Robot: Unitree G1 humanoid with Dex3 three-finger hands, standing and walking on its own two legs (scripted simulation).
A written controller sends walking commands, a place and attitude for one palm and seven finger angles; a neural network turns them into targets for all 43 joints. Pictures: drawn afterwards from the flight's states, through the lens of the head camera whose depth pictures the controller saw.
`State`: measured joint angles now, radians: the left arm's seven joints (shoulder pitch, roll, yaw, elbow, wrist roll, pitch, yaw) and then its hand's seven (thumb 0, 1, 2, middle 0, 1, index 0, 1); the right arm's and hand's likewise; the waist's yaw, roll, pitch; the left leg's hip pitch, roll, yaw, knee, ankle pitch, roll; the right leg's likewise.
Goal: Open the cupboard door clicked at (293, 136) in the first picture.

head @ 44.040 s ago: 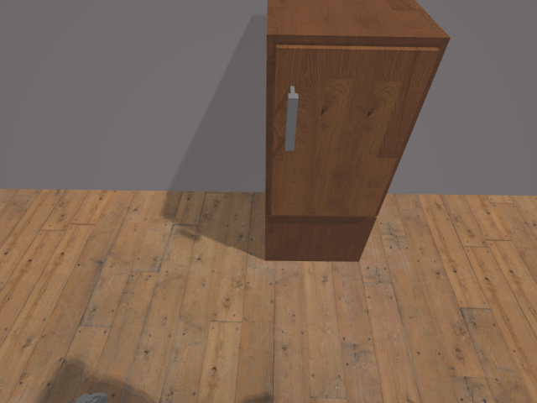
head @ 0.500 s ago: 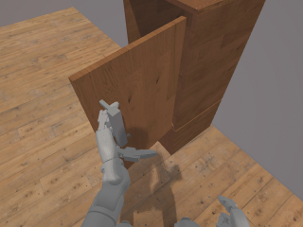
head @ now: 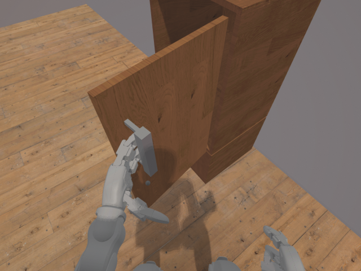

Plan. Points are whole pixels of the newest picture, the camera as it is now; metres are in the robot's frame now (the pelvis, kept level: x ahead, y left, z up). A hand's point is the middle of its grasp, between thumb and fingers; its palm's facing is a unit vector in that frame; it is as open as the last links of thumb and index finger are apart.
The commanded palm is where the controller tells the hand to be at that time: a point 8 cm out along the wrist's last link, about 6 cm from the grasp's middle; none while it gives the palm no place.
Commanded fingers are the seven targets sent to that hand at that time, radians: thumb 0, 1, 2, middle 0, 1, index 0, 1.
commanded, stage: slide the hand sideways off the handle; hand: left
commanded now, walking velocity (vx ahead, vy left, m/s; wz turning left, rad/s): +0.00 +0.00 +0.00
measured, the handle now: (140, 148) +0.37 +0.11 +0.06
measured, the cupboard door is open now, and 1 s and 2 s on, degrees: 99 99 99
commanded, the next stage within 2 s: draw the hand back to the body in 0.70 s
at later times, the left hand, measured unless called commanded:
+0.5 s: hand (126, 201) +0.25 +0.12 +0.05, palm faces +0.00 -1.00 -0.04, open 16.3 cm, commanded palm +0.21 +0.19 +0.06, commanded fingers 0.00 -0.50 0.30 -0.15 -0.30 -0.15 -0.30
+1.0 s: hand (102, 212) +0.22 +0.15 +0.08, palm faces +0.00 -1.00 -0.07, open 16.3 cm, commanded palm +0.18 +0.22 +0.09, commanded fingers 0.00 -0.50 0.30 -0.15 -0.30 -0.15 -0.30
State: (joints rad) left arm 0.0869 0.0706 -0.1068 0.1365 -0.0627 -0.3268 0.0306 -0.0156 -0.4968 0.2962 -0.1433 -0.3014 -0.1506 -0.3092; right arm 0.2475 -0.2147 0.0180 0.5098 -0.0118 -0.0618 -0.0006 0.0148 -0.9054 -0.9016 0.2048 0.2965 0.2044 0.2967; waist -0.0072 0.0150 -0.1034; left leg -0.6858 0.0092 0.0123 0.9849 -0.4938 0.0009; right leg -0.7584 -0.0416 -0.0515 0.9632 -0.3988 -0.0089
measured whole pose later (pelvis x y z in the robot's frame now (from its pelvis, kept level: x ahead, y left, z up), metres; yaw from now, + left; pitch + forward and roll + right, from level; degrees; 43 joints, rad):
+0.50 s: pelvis +0.02 -0.01 -0.01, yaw +1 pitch +13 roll +0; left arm 0.39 0.14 -0.02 -0.14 -0.13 -0.30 -0.09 -0.02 -0.50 0.30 -0.15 -0.30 -0.15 -0.30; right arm 0.25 -0.22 0.02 0.45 0.00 -0.11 -0.03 0.02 -0.90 -0.90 0.21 0.30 0.20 0.30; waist 0.00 0.03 -0.12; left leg -0.72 0.02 -0.02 1.04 -0.54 -0.02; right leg -0.78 -0.03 -0.08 1.01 -0.46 -0.02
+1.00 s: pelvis +0.01 -0.01 -0.01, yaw +1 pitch +11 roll -1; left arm 0.50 0.21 0.09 -0.27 -0.23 -0.27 -0.18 -0.02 -0.50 0.30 -0.15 -0.30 -0.15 -0.30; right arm 0.27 -0.22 0.02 0.44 0.03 -0.13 -0.06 0.02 -0.91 -0.90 0.20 0.30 0.20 0.30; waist 0.01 0.04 -0.13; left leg -0.71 0.03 -0.04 1.06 -0.55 -0.02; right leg -0.76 -0.03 -0.10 1.02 -0.46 -0.03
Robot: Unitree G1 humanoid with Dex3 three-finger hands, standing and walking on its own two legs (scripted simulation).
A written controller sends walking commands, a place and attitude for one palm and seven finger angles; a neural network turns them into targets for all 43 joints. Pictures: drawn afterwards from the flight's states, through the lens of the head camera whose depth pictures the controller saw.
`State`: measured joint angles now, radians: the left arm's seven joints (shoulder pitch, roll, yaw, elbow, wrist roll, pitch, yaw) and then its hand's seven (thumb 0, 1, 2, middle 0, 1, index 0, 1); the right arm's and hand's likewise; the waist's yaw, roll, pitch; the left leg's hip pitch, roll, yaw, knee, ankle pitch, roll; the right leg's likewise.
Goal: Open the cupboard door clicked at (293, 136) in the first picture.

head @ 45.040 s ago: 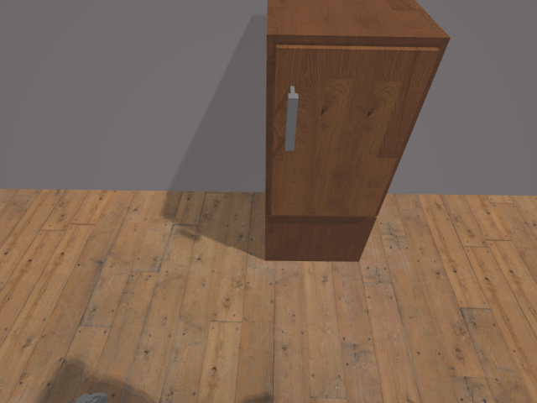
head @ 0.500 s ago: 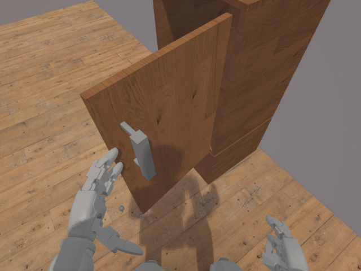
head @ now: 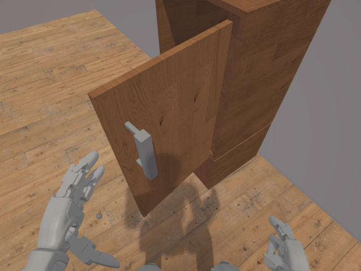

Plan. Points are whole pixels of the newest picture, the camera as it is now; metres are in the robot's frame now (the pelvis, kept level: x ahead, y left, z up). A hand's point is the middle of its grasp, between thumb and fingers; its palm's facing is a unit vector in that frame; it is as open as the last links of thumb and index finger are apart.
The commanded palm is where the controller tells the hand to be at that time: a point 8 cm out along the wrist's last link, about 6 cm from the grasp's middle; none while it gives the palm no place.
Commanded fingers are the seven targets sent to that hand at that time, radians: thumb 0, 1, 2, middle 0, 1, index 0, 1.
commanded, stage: draw the hand back to the body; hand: left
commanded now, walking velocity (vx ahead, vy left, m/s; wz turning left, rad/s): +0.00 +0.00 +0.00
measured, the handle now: (141, 151) +0.36 +0.12 +0.07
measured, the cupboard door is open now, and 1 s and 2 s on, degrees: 99 99 99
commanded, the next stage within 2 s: step back with the hand held close in 1.38 s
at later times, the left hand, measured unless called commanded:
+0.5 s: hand (43, 205) +0.20 +0.23 +0.15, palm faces +0.24 -0.91 -0.34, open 14.9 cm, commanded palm +0.16 +0.27 +0.17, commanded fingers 0.00 0.06 0.54 -0.17 -0.30 -0.17 -0.30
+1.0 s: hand out of the picture +0.23 +0.27 +0.22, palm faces +0.43 -0.80 -0.41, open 9.1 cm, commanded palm +0.17 +0.31 +0.24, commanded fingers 0.00 0.90 0.90 -0.20 -0.30 -0.20 -0.30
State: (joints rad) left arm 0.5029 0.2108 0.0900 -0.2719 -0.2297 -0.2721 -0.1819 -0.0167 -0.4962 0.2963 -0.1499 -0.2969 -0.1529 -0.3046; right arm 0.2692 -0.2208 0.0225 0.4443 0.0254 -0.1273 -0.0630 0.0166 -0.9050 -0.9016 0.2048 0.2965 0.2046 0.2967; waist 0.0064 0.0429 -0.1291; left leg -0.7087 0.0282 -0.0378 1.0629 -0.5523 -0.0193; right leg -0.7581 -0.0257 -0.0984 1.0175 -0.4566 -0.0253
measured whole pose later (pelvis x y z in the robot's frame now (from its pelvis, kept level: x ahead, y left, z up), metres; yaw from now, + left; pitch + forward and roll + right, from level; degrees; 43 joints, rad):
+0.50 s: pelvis +0.01 +0.01 +0.05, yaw +0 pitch +2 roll -1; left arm 0.55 0.30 0.16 -0.38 -0.06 -0.06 0.07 -0.01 -0.25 0.40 -0.16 -0.30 -0.16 -0.30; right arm 0.27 -0.23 0.05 0.54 0.01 -0.17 -0.12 0.02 -0.90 -0.90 0.21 0.30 0.20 0.30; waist 0.04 0.05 -0.06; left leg -0.35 0.02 -0.01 0.75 -0.43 0.00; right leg -0.40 -0.02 -0.08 0.70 -0.33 0.00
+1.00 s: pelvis +0.03 +0.02 +0.07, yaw -1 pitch -4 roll -1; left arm 0.45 0.33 0.32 -0.39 -0.03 -0.08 0.11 0.00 0.60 0.77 -0.20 -0.30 -0.20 -0.31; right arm 0.20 -0.23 0.04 0.64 -0.02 -0.15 -0.08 0.02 -0.90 -0.90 0.21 0.30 0.21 0.30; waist 0.07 0.06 0.02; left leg -0.05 0.01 0.02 0.41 -0.30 0.01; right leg -0.11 -0.02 -0.06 0.39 -0.21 0.01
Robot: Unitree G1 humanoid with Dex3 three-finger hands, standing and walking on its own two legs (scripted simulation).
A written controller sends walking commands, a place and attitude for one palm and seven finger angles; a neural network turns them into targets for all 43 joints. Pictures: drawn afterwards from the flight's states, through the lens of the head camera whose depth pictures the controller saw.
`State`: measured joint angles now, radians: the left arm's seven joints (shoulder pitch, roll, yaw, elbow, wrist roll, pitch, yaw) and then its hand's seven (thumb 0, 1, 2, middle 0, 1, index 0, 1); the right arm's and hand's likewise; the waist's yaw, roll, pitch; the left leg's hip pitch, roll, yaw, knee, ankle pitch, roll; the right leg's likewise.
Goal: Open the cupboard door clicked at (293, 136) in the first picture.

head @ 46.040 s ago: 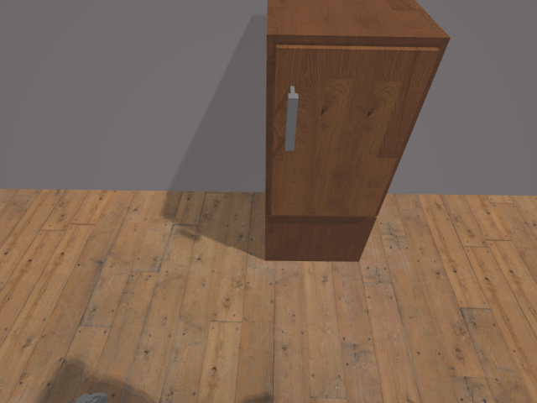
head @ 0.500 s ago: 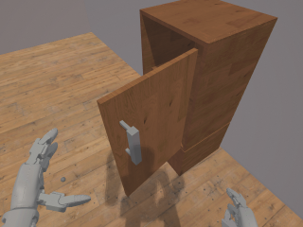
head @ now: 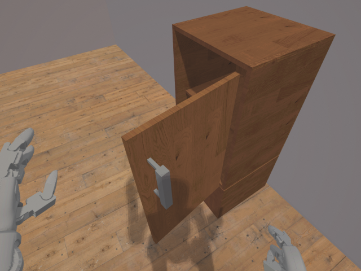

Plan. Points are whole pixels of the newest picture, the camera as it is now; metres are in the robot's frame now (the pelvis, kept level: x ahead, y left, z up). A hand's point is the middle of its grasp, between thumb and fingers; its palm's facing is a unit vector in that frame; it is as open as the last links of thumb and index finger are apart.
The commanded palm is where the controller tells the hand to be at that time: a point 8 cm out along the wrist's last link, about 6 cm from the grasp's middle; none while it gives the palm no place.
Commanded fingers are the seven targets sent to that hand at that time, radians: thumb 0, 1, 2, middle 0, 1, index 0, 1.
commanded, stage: draw the hand back to the body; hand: left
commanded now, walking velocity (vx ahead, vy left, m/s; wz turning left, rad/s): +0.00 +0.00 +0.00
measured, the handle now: (159, 183) +0.33 +0.11 -0.01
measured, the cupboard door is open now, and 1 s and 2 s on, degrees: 99 99 99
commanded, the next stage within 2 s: step back with the hand held close in 0.38 s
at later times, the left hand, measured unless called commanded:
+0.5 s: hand (51, 193) +0.19 +0.25 +0.15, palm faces +0.44 -0.80 -0.41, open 7.4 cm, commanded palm +0.14 +0.29 +0.17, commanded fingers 0.00 0.90 0.90 -0.20 -0.30 -0.20 -0.30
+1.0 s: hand (22, 218) +0.14 +0.27 +0.15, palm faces +0.38 -0.77 -0.51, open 7.4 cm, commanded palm +0.08 +0.31 +0.17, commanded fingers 0.00 0.90 0.90 -0.20 -0.30 -0.20 -0.30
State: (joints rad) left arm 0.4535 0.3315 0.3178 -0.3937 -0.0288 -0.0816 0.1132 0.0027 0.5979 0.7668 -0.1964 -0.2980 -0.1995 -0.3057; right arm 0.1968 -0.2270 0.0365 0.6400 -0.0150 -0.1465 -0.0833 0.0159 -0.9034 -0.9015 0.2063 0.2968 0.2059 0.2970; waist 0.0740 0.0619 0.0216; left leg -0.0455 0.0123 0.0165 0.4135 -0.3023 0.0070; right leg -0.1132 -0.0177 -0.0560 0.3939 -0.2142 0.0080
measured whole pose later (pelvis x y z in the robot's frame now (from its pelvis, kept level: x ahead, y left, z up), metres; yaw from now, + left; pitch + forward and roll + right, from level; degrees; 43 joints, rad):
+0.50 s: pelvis +0.00 -0.01 +0.00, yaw -1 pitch -4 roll -1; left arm 0.45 0.32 0.33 -0.37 -0.04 -0.09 0.10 0.01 0.89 0.89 -0.21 -0.30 -0.21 -0.31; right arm 0.20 -0.23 0.01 0.66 -0.02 -0.13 -0.08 0.02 -0.90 -0.90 0.21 0.30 0.21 0.30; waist 0.07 0.07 0.03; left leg -0.02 0.03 0.02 0.38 -0.28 -0.01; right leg -0.09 0.01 -0.05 0.36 -0.19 -0.01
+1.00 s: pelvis -0.07 +0.01 -0.01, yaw -2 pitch +0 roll +0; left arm 0.54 0.41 0.42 -0.48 -0.02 -0.18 0.13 0.01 0.89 0.89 -0.21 -0.30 -0.21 -0.31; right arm 0.19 -0.23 -0.01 0.55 0.01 -0.03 -0.10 0.02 -0.90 -0.90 0.21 0.30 0.20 0.30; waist 0.01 0.00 0.03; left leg -0.26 -0.01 0.06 0.51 -0.24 0.04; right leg -0.34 -0.04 -0.01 0.46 -0.12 0.03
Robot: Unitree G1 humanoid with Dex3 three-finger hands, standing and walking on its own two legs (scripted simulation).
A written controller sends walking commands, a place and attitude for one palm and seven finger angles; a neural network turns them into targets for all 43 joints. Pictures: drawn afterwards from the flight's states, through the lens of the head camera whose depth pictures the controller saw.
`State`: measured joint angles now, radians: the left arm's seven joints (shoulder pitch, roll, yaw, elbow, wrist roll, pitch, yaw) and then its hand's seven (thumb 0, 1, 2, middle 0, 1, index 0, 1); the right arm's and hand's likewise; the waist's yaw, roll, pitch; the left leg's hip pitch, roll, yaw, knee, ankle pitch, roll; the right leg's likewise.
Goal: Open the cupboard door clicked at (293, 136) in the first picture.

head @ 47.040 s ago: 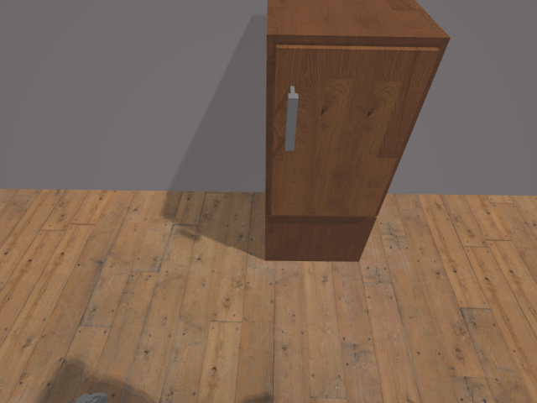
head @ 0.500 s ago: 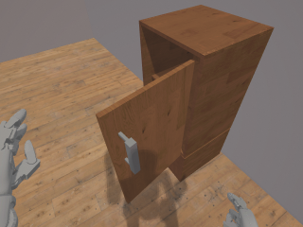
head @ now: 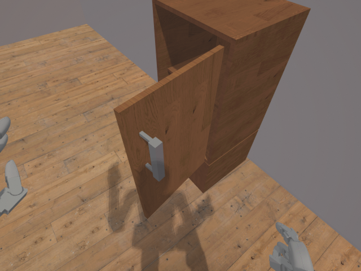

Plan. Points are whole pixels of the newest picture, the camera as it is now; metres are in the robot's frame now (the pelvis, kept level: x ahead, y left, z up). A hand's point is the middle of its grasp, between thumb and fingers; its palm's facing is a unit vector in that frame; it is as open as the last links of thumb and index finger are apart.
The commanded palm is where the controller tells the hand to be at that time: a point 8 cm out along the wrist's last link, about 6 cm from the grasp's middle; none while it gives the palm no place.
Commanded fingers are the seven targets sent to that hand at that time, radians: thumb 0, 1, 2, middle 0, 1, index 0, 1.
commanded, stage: step back with the hand held close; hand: left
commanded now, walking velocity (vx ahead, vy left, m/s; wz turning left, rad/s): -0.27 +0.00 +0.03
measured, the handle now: (151, 156) +0.39 +0.11 +0.00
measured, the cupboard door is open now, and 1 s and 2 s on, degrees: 99 99 99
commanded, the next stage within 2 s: stop stepping back and stand still in 0.94 s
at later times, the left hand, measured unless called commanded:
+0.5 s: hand (1, 228) +0.14 +0.26 +0.17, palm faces +0.47 -0.70 -0.53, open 7.4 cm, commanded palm +0.07 +0.29 +0.18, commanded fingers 0.00 0.90 0.90 -0.20 -0.30 -0.20 -0.30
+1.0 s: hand out of the picture +0.08 +0.23 +0.16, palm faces +0.45 -0.79 -0.41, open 7.4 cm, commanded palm +0.01 +0.27 +0.18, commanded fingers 0.00 0.90 0.90 -0.20 -0.30 -0.20 -0.30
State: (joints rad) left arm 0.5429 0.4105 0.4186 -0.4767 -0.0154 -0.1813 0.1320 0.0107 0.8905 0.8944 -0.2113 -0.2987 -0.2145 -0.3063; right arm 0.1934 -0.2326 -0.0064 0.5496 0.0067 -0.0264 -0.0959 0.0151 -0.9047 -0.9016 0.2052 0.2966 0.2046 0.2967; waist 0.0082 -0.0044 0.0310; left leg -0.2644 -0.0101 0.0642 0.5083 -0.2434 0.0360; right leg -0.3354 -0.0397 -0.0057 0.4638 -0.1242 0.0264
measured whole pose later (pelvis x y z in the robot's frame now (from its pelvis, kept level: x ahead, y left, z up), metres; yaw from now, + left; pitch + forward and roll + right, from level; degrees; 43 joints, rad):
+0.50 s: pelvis -0.05 -0.01 -0.02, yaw +3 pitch -1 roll +0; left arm 0.51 0.43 0.49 -0.52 0.02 -0.27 0.15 0.01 0.89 0.89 -0.21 -0.30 -0.21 -0.31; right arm 0.23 -0.22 -0.01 0.57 0.00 -0.11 -0.09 0.02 -0.90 -0.90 0.21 0.30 0.21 0.30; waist -0.02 -0.02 0.06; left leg -0.43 -0.01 0.02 0.70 -0.26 0.04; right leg -0.46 0.01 0.04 0.63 -0.15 0.02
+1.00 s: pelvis -0.13 -0.03 +0.00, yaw +0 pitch +3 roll -1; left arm 0.47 0.39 0.40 -0.51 -0.02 -0.25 0.15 0.01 0.89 0.90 -0.21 -0.30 -0.21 -0.31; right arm 0.13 -0.16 0.01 0.70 -0.02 -0.14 -0.06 0.01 -0.90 -0.90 0.21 0.30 0.21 0.30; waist 0.06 -0.03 0.01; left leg -0.55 0.02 0.01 0.74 -0.31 -0.03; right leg -0.22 0.02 0.05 0.49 -0.33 0.00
